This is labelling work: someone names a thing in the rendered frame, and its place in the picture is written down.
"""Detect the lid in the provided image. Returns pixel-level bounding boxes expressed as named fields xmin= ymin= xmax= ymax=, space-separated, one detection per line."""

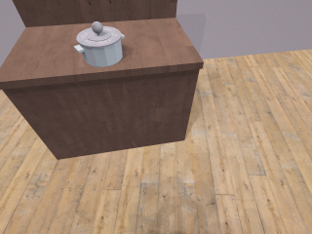
xmin=76 ymin=26 xmax=122 ymax=49

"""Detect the knob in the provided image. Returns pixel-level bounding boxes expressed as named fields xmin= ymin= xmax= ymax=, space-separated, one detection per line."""
xmin=92 ymin=21 xmax=103 ymax=34

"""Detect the table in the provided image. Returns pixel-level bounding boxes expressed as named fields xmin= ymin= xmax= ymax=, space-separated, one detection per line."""
xmin=0 ymin=0 xmax=204 ymax=160

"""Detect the pot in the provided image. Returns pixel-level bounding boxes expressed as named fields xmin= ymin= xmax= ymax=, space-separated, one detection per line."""
xmin=74 ymin=33 xmax=125 ymax=67

